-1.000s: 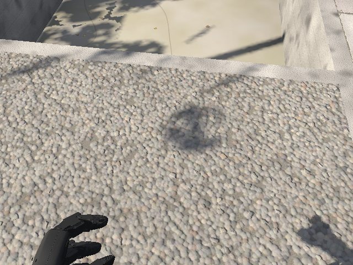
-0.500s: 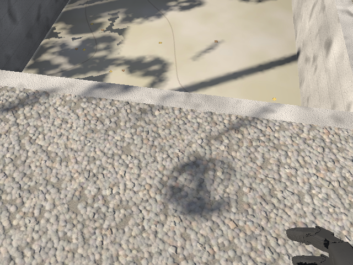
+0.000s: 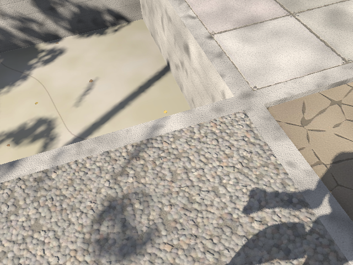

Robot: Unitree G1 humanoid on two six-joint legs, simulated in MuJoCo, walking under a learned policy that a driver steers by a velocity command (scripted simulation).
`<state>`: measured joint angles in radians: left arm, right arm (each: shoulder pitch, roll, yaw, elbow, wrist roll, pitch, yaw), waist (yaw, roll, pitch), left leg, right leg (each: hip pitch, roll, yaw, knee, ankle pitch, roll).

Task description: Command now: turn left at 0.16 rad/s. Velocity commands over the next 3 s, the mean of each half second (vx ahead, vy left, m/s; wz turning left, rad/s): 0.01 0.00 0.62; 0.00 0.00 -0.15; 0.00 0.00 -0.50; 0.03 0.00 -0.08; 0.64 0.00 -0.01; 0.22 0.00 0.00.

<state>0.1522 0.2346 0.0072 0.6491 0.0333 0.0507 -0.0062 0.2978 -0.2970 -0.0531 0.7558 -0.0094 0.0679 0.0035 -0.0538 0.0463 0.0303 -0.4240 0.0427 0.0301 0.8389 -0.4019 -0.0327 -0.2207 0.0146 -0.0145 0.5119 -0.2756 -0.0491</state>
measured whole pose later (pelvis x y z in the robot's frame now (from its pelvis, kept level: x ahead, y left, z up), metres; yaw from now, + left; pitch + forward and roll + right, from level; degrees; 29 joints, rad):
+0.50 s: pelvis -0.03 +0.03 +0.00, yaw +24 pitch +1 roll -2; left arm 0.16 0.32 0.06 0.69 0.03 0.05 0.01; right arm 0.25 -0.32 -0.08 0.67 0.00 0.07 0.01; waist -0.01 -0.05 0.07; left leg -0.24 -0.08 -0.05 0.50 -0.26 0.09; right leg -0.51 -0.02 0.01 1.08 -0.40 0.05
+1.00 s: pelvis -0.01 +0.01 +0.00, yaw +15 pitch +0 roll +1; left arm 0.28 0.29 0.06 0.75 0.00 0.03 -0.02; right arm 0.14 -0.29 -0.04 0.72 -0.02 0.05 -0.04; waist 0.03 0.04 0.07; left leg -0.37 -0.08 -0.02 0.94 -0.51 0.01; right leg -0.23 0.09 0.06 0.54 -0.30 -0.08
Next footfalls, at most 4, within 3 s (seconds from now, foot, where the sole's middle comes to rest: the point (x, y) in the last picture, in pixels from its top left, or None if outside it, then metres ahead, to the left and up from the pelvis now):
0.34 left None -0.03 0.10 -0.78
0.92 right None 0.03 -0.06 -0.78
1.42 left None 0.07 0.14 -0.78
1.72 right None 0.03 -0.07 -0.78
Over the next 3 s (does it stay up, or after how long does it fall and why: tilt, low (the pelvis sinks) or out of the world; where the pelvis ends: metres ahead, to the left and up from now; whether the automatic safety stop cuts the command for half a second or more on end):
stays up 0.41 0.07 0.00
